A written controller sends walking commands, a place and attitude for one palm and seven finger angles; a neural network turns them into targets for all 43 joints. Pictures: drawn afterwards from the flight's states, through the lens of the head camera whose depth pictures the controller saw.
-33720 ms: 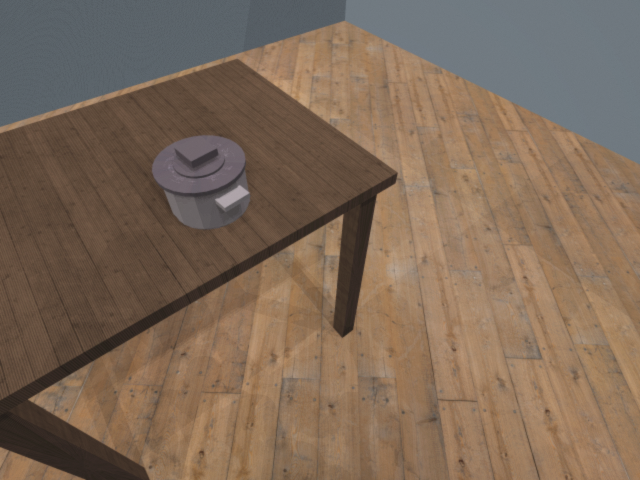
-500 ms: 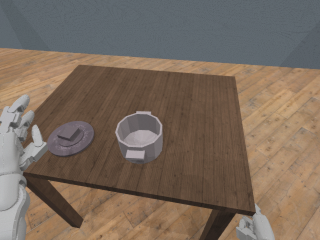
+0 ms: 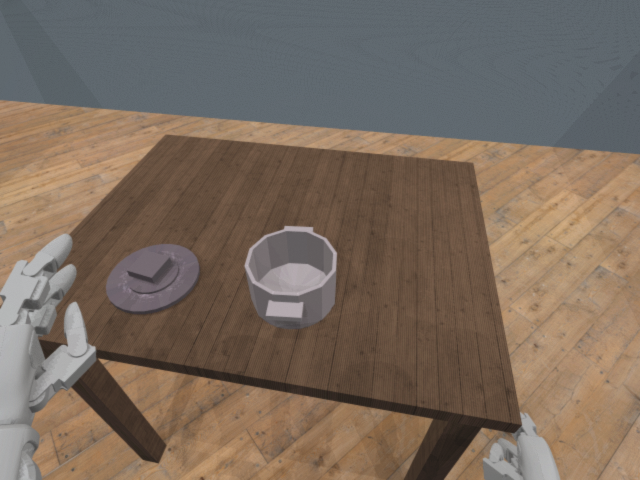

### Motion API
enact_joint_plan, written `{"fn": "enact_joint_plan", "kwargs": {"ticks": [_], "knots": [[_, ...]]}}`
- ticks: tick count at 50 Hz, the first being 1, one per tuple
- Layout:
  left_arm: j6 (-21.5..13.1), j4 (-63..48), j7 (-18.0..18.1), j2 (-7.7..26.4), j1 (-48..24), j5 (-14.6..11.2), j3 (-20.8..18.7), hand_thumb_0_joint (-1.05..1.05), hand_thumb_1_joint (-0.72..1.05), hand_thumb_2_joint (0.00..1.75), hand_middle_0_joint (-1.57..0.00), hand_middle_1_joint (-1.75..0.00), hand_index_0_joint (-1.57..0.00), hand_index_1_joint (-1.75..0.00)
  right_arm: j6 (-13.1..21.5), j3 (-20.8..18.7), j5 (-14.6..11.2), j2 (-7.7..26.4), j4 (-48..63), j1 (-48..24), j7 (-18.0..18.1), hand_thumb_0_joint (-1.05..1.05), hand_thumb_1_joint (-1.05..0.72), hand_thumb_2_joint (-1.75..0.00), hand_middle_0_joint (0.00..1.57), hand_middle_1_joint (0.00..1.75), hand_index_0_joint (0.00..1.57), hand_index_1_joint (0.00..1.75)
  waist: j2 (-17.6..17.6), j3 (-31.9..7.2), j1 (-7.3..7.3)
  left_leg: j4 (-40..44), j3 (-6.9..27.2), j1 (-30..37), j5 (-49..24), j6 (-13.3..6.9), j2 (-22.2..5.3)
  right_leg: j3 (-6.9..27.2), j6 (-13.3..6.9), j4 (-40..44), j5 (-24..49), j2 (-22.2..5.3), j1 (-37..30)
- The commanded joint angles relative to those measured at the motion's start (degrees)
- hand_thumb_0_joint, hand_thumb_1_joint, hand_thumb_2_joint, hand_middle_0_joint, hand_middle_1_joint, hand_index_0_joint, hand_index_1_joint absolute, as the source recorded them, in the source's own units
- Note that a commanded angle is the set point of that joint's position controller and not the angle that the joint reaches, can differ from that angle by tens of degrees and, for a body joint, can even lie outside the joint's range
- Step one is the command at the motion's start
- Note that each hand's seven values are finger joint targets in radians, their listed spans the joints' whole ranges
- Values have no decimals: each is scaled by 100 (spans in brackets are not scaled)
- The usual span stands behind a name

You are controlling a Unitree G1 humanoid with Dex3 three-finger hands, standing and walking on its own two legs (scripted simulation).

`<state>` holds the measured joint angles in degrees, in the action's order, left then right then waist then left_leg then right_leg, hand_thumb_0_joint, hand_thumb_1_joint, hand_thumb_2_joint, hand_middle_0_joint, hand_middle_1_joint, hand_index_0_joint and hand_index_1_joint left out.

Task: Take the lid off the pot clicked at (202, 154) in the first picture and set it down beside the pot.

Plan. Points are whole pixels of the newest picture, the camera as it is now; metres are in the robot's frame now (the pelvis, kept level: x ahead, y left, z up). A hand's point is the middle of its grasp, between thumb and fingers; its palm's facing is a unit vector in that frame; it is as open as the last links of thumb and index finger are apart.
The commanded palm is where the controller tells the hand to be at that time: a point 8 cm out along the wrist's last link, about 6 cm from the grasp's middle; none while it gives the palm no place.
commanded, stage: draw the hand back to the body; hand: left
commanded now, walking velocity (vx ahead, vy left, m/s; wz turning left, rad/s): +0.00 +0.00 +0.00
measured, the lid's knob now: (149, 266) +0.44 +0.35 -0.02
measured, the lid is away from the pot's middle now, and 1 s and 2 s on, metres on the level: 0.25 0.25 0.25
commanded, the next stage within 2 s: step back with the hand held close in 0.14 s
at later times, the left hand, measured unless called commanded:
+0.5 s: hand (83, 350) +0.19 +0.25 +0.15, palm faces +0.29 -0.87 -0.41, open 7.4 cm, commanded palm +0.12 +0.30 +0.17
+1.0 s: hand out of the picture +0.10 +0.29 +0.14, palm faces +0.33 -0.86 -0.39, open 7.4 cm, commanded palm +0.04 +0.33 +0.17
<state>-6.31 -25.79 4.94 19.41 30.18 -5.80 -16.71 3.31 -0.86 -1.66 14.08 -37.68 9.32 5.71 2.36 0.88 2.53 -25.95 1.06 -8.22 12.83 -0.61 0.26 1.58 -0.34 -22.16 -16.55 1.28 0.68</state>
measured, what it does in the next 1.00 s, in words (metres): shifts its weight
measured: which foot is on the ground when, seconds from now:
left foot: down 0.00-1.00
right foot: down 0.00-1.00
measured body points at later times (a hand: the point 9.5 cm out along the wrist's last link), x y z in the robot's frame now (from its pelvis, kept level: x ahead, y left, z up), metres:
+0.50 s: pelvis -0.01 +0.02 -0.01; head +0.01 +0.03 +0.44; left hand +0.17 +0.30 +0.17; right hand +0.17 -0.24 -0.07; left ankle +0.02 +0.11 -0.74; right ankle -0.04 -0.12 -0.74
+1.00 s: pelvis -0.09 +0.05 -0.02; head -0.08 +0.08 +0.42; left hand +0.08 +0.33 +0.17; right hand +0.07 -0.18 -0.09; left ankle +0.02 +0.12 -0.74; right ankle -0.05 -0.11 -0.74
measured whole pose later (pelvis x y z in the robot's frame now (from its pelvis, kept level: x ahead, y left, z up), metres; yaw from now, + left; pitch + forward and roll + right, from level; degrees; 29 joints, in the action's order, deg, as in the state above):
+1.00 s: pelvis -0.09 +0.05 -0.02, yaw +1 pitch -2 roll -4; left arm -10.7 -36.9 6.6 22.3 36.1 -4.7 -21.4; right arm 1.9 0.8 -1.8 11.2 -31.5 13.4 3.2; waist 0.0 2.5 -1.7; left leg -41.3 -1.4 -27.3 16.9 -3.1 0.2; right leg -4.4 2.8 -36.0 -16.2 -2.2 17.7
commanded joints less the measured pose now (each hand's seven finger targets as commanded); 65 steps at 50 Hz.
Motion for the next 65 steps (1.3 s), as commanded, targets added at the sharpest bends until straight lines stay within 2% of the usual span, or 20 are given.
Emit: {"fn": "enact_joint_plan", "kwargs": {"ticks": [1,12,13,14,17,20,27,33,37,39,41,43,45,47,50,52,55,61,63,65], "knots": [[-378,-1363,134,978,-495,59,-623,0,90,90,-20,-30,-20,-30,463,44,44,399,1114,-930,-45,0,-90,-90,20,30,20,30,30,-272,40,291,-57,635,-778,-178,-141,-335,-109,475,1120,-139,968],[-382,-1440,178,901,-268,95,-564,0,90,90,-20,-30,-20,-30,514,27,69,404,1109,-916,-10,0,-90,-90,20,30,20,30,7,-339,80,254,-46,654,-827,-182,-130,-312,-118,451,1142,-143,929],[-687,-2386,244,2075,-1581,96,-1746,0,90,90,-20,-30,-20,-30,390,-32,59,572,1327,-713,-63,0,-90,-90,20,30,20,30,-3,-2,-20,7,123,229,-492,-308,-192,367,-112,641,1733,-450,1198],[-830,-2158,247,2125,-1647,99,-1797,0,90,90,-20,-30,-20,-30,355,5,65,442,1222,-728,-47,0,-90,-90,20,30,20,30,-118,53,-90,-124,169,118,-340,-268,-178,472,-185,601,1864,-644,1217],[-728,-1043,57,1022,-174,123,-985,0,90,90,-20,-30,-20,-30,273,-115,60,422,1159,-552,-169,0,-90,-90,20,30,20,30,-917,6,-148,-616,140,2,-728,-300,-220,578,-125,440,2567,-865,1317],[-766,-1049,-73,739,404,110,-774,0,90,90,-20,-30,-20,-30,144,-198,11,492,1285,-468,-262,0,-90,-90,20,30,20,30,-440,-466,-179,-595,104,-36,-1401,-343,-366,315,4,45,2913,-873,1030],[-818,-2541,-21,1344,766,98,-1315,0,90,90,-20,-30,-20,-30,-43,-246,-68,506,1744,-494,-284,0,-90,-90,20,30,20,30,89,-1086,-114,-278,553,-124,-2604,-480,-808,-86,130,-728,2128,-471,947],[-751,-3020,152,1374,894,88,-1393,0,90,90,-20,-30,-20,-30,221,-189,74,474,1665,-297,-312,0,-90,-90,20,30,20,30,1593,-954,-102,349,999,-500,-2070,-614,-1344,-221,147,-1448,-739,-272,1362],[-696,-2581,160,1170,755,93,-1267,0,90,90,-20,-30,-20,-30,346,-182,50,529,1565,-113,-322,0,-90,-90,20,30,20,30,693,-828,-184,35,953,-653,-1389,-498,-1268,-267,121,-712,-6,-325,1196],[-647,-2214,147,1207,882,91,-1370,0,90,90,-20,-30,-20,-30,319,-194,-6,519,1614,-187,-323,0,-90,-90,20,30,20,30,-36,-859,-213,-127,738,-1023,67,-359,-969,-250,62,-397,464,-453,955],[-641,-2015,128,1149,727,62,-1282,0,90,90,-20,-30,-20,-30,242,-208,-54,502,1735,-203,-287,0,-90,-90,20,30,20,30,-803,-506,-311,-422,540,-1534,1923,-238,-629,28,-106,-165,-330,-870,1470],[-692,-1894,178,1075,622,57,-1138,0,90,90,-20,-30,-20,-30,195,-253,-79,472,1643,-123,-237,0,-90,-90,20,30,20,30,-1297,-199,-410,-1638,313,-1040,1781,-77,-301,507,-431,467,-1369,-1450,2653],[-686,-1797,262,1017,664,75,-1055,0,90,90,-20,-30,-20,-30,181,-178,-15,324,1534,-159,-224,0,-90,-90,20,30,20,30,-1218,-293,-472,-2065,134,-857,1237,-48,-190,596,-550,428,-560,-1736,2805],[-750,-2042,301,1174,395,96,-1140,0,90,90,-20,-30,-20,-30,220,-165,-7,385,1603,-304,-199,0,-90,-90,20,30,20,30,-970,-189,-489,-1355,419,-1062,1141,-155,-366,266,-378,-127,125,-1475,2648],[-911,-2600,357,1207,355,150,-1168,0,90,90,-20,-30,-20,-30,327,-85,-25,524,1838,-461,-120,0,-90,-90,20,30,20,30,1195,-51,-349,1064,1754,-2298,2787,-537,-1336,-431,89,-1874,-873,-329,1857],[-957,-2865,392,1410,70,290,-1365,0,90,90,-20,-30,-20,-30,491,-110,45,480,1766,-381,-156,0,-90,-90,20,30,20,30,1730,-158,-323,1887,2050,-3092,3268,-704,-1784,-280,143,-3746,-1270,-2,1229],[-1033,-2927,407,1404,172,206,-1423,0,90,90,-20,-30,-20,-30,634,-208,67,456,1597,-177,-277,0,-90,-90,20,30,20,30,1185,-458,-265,1438,1573,-2410,2373,-641,-1674,-182,116,-3839,-1452,-36,1668],[-998,-2668,284,1160,432,56,-1150,0,90,90,-20,-30,-20,-30,645,-226,135,476,1470,-78,-384,0,-90,-90,20,30,20,30,1020,-1121,-236,904,918,-1145,1528,-34,-1204,-572,-72,-717,-1160,96,1017],[-1084,-2471,227,1311,375,81,-1167,0,90,90,-20,-30,-20,-30,533,-246,96,376,1376,24,-376,0,-90,-90,20,30,20,30,69,-1372,-319,-801,200,-548,1054,227,-581,-320,-325,588,116,-526,1131],[-1196,-2384,234,1541,253,39,-1175,0,90,90,-20,-30,-20,-30,424,-217,10,261,1317,38,-345,0,-90,-90,20,30,20,30,-1696,-1183,-402,-3354,-425,-711,1331,288,87,506,-785,782,1477,-2053,1960]]}}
